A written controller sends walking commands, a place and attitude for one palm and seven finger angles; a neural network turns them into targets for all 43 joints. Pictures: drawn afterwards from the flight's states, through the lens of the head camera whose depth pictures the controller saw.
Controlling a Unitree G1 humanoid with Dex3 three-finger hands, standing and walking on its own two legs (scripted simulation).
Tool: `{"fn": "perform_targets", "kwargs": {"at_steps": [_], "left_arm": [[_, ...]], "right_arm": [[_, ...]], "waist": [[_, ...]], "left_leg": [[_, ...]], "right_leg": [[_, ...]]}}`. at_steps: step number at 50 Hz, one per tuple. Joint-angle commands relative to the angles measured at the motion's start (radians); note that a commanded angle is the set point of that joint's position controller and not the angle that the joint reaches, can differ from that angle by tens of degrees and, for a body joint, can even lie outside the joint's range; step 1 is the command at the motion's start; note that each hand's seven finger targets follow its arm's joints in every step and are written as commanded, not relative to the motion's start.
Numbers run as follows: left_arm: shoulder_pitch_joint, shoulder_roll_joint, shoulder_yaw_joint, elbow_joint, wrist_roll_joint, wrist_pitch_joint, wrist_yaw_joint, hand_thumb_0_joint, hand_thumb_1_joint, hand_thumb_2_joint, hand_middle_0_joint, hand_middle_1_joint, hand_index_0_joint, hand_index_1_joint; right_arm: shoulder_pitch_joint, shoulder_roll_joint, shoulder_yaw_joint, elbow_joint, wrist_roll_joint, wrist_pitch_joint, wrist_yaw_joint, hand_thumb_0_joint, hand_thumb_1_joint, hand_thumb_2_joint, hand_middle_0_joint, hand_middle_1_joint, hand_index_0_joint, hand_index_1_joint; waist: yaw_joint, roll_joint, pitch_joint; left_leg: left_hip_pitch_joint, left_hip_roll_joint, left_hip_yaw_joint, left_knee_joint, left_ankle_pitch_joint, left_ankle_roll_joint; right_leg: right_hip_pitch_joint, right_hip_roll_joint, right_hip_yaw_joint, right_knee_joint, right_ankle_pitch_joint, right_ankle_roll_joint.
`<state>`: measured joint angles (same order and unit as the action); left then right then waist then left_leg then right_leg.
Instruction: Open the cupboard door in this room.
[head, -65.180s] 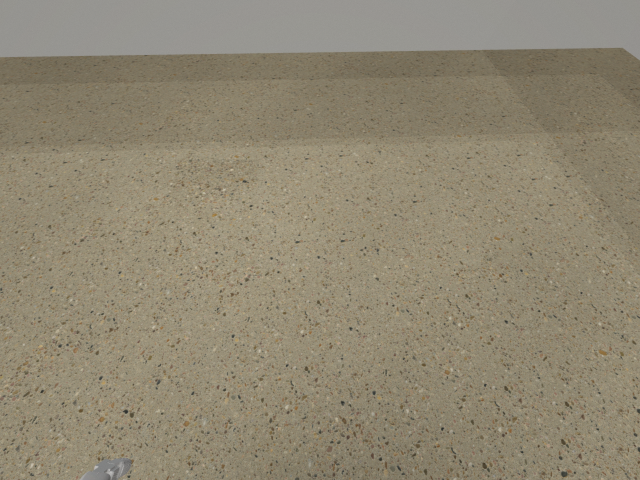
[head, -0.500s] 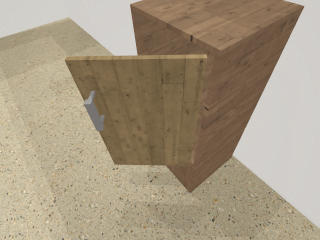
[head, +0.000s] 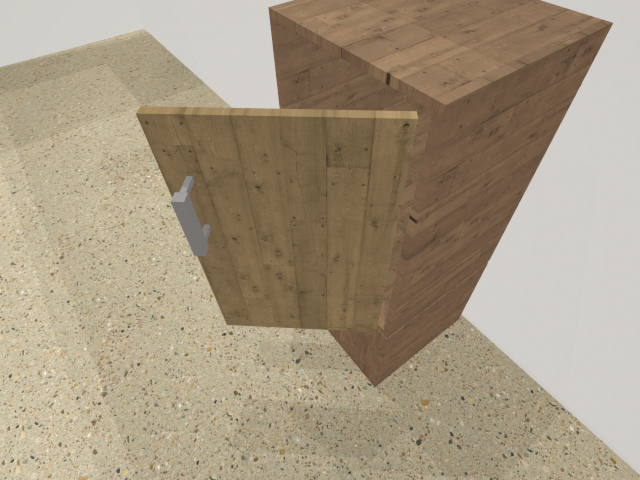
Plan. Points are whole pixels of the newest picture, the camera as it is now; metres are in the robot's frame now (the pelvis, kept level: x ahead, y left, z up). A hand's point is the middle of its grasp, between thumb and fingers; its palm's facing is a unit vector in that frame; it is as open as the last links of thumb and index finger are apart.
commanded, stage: look again from close up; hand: left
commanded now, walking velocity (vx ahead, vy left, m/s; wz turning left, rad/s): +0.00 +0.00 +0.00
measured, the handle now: (194, 217) +0.48 +0.24 +0.03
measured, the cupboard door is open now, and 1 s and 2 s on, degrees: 50 50 50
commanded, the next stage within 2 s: raise the hand with hooked fingers in 0.16 s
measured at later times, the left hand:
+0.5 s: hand (171, 416) +0.19 +0.20 -0.01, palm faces +0.16 -0.99 -0.02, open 7.7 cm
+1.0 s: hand (139, 433) +0.18 +0.24 -0.03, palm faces -0.03 -1.00 -0.03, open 10.5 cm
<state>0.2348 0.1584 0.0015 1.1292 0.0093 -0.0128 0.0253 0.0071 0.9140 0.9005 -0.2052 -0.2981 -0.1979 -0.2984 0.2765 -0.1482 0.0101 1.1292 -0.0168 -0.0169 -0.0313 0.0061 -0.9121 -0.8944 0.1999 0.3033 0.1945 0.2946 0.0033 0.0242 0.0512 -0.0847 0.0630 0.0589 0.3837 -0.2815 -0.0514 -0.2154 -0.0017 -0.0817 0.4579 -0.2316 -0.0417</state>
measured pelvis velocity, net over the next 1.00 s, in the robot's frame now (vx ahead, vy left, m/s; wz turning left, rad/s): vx -0.05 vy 0.04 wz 0.04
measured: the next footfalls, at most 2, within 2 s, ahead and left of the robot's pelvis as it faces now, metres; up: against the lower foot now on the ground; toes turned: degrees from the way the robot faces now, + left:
none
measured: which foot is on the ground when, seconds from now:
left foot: down 0.00-1.00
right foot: down 0.00-1.00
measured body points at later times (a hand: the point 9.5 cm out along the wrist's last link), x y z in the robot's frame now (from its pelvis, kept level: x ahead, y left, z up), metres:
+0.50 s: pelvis -0.03 +0.02 -0.03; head -0.01 +0.01 +0.42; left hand +0.18 +0.25 -0.01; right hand +0.12 -0.25 -0.12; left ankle -0.05 +0.15 -0.74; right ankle +0.01 -0.09 -0.74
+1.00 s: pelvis -0.05 +0.04 -0.08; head +0.02 +0.05 +0.37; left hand +0.17 +0.29 -0.03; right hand +0.14 -0.15 -0.16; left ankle -0.05 +0.15 -0.74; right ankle +0.01 -0.09 -0.74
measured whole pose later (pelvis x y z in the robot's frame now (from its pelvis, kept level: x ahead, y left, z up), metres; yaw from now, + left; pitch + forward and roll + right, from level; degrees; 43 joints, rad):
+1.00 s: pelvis -0.05 +0.04 -0.08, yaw +3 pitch +12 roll -2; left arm 0.31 0.26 0.18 0.00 -0.27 -0.28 -0.33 0.01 0.23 0.62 -0.25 -0.73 -0.24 -0.73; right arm 0.23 -0.17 0.08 0.55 0.03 -0.21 -0.05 0.02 -0.90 -0.89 0.21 0.30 0.20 0.30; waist 0.01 0.03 -0.09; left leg -0.78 0.03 -0.01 1.11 -0.54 0.01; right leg -0.82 -0.07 -0.11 1.02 -0.41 0.00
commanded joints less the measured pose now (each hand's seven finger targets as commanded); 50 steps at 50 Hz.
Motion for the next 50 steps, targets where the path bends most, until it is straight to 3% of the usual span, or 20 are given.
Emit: {"fn": "perform_targets", "kwargs": {"at_steps": [1, 12, 13, 14, 15, 16, 17, 18, 20, 21, 23, 26, 31, 33, 35, 36, 40, 46, 47, 50], "left_arm": [[0.038, 0.121, 0.025, -0.033, 0.003, -0.02, 0.008, 0.0, 0.9, 0.9, -0.2, -0.3, -0.2, -0.3], [0.044, 0.114, 0.024, -0.033, 0.002, -0.019, 0.008, 0.0, 0.9, 0.9, -0.2, -0.3, -0.2, -0.3], [0.171, 0.127, 0.022, 0.018, 0.005, -0.036, 0.047, 0.0, 0.9, 0.9, -0.2, -0.3, -0.2, -0.3], [-0.607, 0.333, 0.108, -1.488, -0.213, -0.27, 0.025, 0.0, 0.877, 0.89, -0.202, -0.315, -0.202, -0.315], [-0.133, 0.28, 0.137, -1.234, -0.126, -0.219, 0.077, 0.0, 0.853, 0.88, -0.203, -0.33, -0.203, -0.33], [0.125, 0.057, 0.018, -1.055, -0.151, -0.089, 0.103, 0.0, 0.83, 0.87, -0.205, -0.345, -0.205, -0.345], [0.07, -0.01, -0.021, -1.06, -0.181, -0.093, 0.085, 0.0, 0.807, 0.86, -0.207, -0.36, -0.207, -0.36], [-0.003, 0.027, 0.007, -1.079, -0.194, -0.146, 0.064, 0.0, 0.783, 0.85, -0.208, -0.375, -0.208, -0.375], [0.098, 0.03, 0.077, -0.965, -0.2, -0.272, -0.005, 0.0, 0.737, 0.83, -0.212, -0.405, -0.212, -0.405], [0.205, 0.024, 0.101, -0.922, -0.207, -0.337, -0.052, 0.0, 0.713, 0.82, -0.213, -0.42, -0.213, -0.42], [0.364, -0.015, 0.113, -0.906, -0.234, -0.484, -0.162, 0.0, 0.667, 0.8, -0.217, -0.45, -0.217, -0.45], [0.374, 0.076, 0.198, -0.881, -0.249, -0.679, -0.34, 0.0, 0.597, 0.77, -0.222, -0.495, -0.222, -0.495], [0.143, 0.151, 0.219, -1.177, -0.294, -0.564, -0.354, 0.0, 0.48, 0.72, -0.23, -0.57, -0.23, -0.57], [0.102, 0.16, 0.226, -1.339, -0.283, -0.547, -0.303, 0.0, 0.433, 0.7, -0.233, -0.6, -0.233, -0.6], [0.046, 0.149, 0.194, -1.465, -0.26, -0.552, -0.266, 0.0, 0.387, 0.68, -0.237, -0.63, -0.237, -0.63], [-0.015, 0.163, 0.176, -1.508, -0.254, -0.557, -0.265, 0.0, 0.363, 0.67, -0.238, -0.645, -0.238, -0.645], [-0.004, 0.148, 0.14, -1.411, -0.248, -0.508, -0.304, 0.0, 0.27, 0.63, -0.245, -0.705, -0.245, -0.705], [0.075, 0.233, 0.273, -1.285, -0.299, -0.318, -0.36, 0.0, 0.13, 0.57, -0.255, -0.795, -0.255, -0.795], [0.063, 0.231, 0.281, -1.335, -0.309, -0.311, -0.356, 0.0, 0.107, 0.56, -0.257, -0.81, -0.257, -0.81], [0.059, 0.229, 0.313, -1.329, -0.326, -0.315, -0.326, 0.0, 0.037, 0.53, -0.262, -0.855, -0.262, -0.855]], "right_arm": [[0.096, -0.065, -0.015, -0.014, 0.0, -0.008, -0.003, 0.0, -0.9, -0.9, 0.2, 0.3, 0.2, 0.3], [0.113, -0.062, -0.017, -0.005, 0.001, -0.01, -0.003, 0.0, -0.9, -0.9, 0.2, 0.3, 0.2, 0.3], [-0.021, -0.118, -0.033, -0.068, 0.011, -0.02, 0.009, 0.0, -0.9, -0.9, 0.2, 0.3, 0.2, 0.3], [-0.032, -0.288, -0.035, -0.424, 0.065, -0.185, -0.044, 0.0, -0.9, -0.9, 0.2, 0.3, 0.2, 0.3], [-0.092, -0.208, -0.04, -0.374, 0.043, -0.261, -0.077, 0.0, -0.9, -0.9, 0.2, 0.3, 0.2, 0.3], [-0.095, -0.168, -0.044, -0.384, 0.067, -0.29, -0.067, 0.0, -0.9, -0.9, 0.2, 0.3, 0.2, 0.3], [-0.077, -0.189, -0.035, -0.357, 0.079, -0.301, -0.067, 0.0, -0.9, -0.9, 0.2, 0.3, 0.2, 0.3], [-0.094, -0.22, -0.054, -0.404, 0.069, -0.322, -0.064, 0.0, -0.9, -0.9, 0.2, 0.3, 0.2, 0.3], [-0.078, -0.235, -0.083, -0.458, 0.037, -0.344, -0.05, 0.0, -0.9, -0.9, 0.2, 0.3, 0.2, 0.3], [-0.094, -0.23, -0.088, -0.501, 0.036, -0.353, -0.032, 0.0, -0.9, -0.9, 0.2, 0.3, 0.2, 0.3], [-0.12, -0.216, -0.098, -0.576, 0.027, -0.359, 0.003, 0.0, -0.9, -0.9, 0.2, 0.3, 0.2, 0.3], [-0.142, -0.23, -0.119, -0.643, 0.027, -0.338, 0.049, 0.0, -0.9, -0.9, 0.2, 0.3, 0.2, 0.3], [-0.181, -0.243, -0.104, -0.806, 0.053, -0.272, 0.02, 0.0, -0.9, -0.9, 0.2, 0.3, 0.2, 0.3], [-0.122, -0.222, -0.1, -0.815, 0.048, -0.26, 0.007, 0.0, -0.9, -0.9, 0.2, 0.3, 0.2, 0.3], [-0.098, -0.213, -0.088, -0.81, 0.042, -0.255, -0.004, 0.0, -0.9, -0.9, 0.2, 0.3, 0.2, 0.3], [-0.086, -0.222, -0.077, -0.802, 0.034, -0.255, -0.01, 0.0, -0.9, -0.9, 0.2, 0.3, 0.2, 0.3], [-0.079, -0.228, -0.059, -0.758, 0.039, -0.27, -0.023, 0.0, -0.9, -0.9, 0.2, 0.3, 0.2, 0.3], [-0.114, -0.228, -0.045, -0.763, 0.056, -0.265, -0.038, 0.0, -0.9, -0.9, 0.2, 0.3, 0.2, 0.3], [-0.112, -0.225, -0.042, -0.77, 0.055, -0.265, -0.038, 0.0, -0.9, -0.9, 0.2, 0.3, 0.2, 0.3], [-0.113, -0.213, -0.042, -0.758, 0.052, -0.268, -0.038, 0.0, -0.9, -0.9, 0.2, 0.3, 0.2, 0.3]], "waist": [[0.0, -0.024, 0.006], [0.002, -0.027, 0.018], [0.053, -0.058, -0.021], [-0.073, 0.144, -0.496], [0.02, 0.254, -0.488], [0.0, 0.206, -0.29], [-0.037, 0.01, -0.108], [-0.066, -0.131, 0.003], [-0.048, -0.287, -0.015], [0.003, -0.214, -0.041], [0.058, -0.225, -0.134], [0.067, -0.142, -0.195], [0.05, -0.04, -0.273], [0.032, 0.049, -0.366], [-0.002, 0.07, -0.394], [-0.028, 0.048, -0.389], [-0.058, 0.059, -0.339], [0.009, 0.01, -0.382], [0.013, 0.013, -0.421], [0.013, -0.03, -0.38]], "left_leg": [[-0.072, 0.045, -0.028, -0.063, 0.115, 0.054], [-0.096, 0.043, -0.036, -0.062, 0.112, 0.056], [-0.173, 0.056, 0.015, 0.17, 0.088, 0.03], [0.047, -0.07, -0.02, 0.03, 0.216, 0.077], [0.037, -0.061, 0.007, 0.022, 0.31, 0.083], [-0.076, -0.04, -0.025, 0.034, 0.265, 0.056], [-0.139, -0.037, -0.037, 0.053, 0.189, 0.063], [-0.202, -0.042, -0.06, 0.089, 0.099, 0.078], [-0.336, -0.061, -0.055, 0.188, -0.016, 0.074], [-0.384, -0.077, -0.047, 0.225, -0.024, 0.06], [-0.495, -0.088, -0.026, 0.316, -0.014, 0.041], [-0.627, -0.102, -0.018, 0.476, 0.004, 0.032], [-0.702, -0.106, -0.01, 0.526, -0.129, 0.062], [-0.637, -0.089, -0.029, 0.539, -0.059, 0.068], [-0.605, -0.077, -0.049, 0.565, 0.004, 0.071], [-0.604, -0.068, -0.069, 0.579, 0.026, 0.072], [-0.624, -0.059, -0.094, 0.576, -0.028, 0.066], [-0.627, -0.07, -0.105, 0.491, -0.044, 0.059], [-0.611, -0.071, -0.102, 0.484, -0.016, 0.06], [-0.619, -0.068, -0.099, 0.463, -0.008, 0.058]], "right_leg": [[0.047, -0.116, 0.123, -0.103, 0.16, -0.011], [0.046, -0.114, 0.114, -0.101, 0.124, -0.008], [0.087, -0.184, 0.172, -0.051, 0.6, 0.029], [0.205, -0.099, 0.157, -0.001, 0.434, 0.012], [0.195, -0.045, 0.098, 0.049, 0.274, -0.015], [0.087, -0.047, 0.047, 0.029, 0.166, 0.004], [-0.017, -0.035, 0.014, 0.005, 0.116, 0.03], [-0.131, -0.033, 0.005, 0.0, 0.012, 0.049], [-0.269, -0.031, -0.001, 0.05, -0.178, 0.058], [-0.266, -0.037, 0.006, 0.107, -0.187, 0.043], [-0.27, -0.033, 0.009, 0.236, -0.144, 0.027], [-0.318, -0.049, 0.066, 0.385, -0.027, 0.004], [-0.417, -0.037, 0.101, 0.417, -0.242, 0.016], [-0.396, -0.025, 0.08, 0.449, -0.137, 0.014], [-0.413, -0.016, 0.06, 0.475, -0.047, 0.015], [-0.441, -0.008, 0.047, 0.498, -0.022, 0.015], [-0.498, -0.001, 0.021, 0.476, -0.092, 0.021], [-0.373, 0.002, 0.002, 0.428, -0.131, 0.018], [-0.354, -0.002, -0.001, 0.427, -0.103, 0.022], [-0.341, -0.003, -0.003, 0.403, -0.106, 0.027]]}}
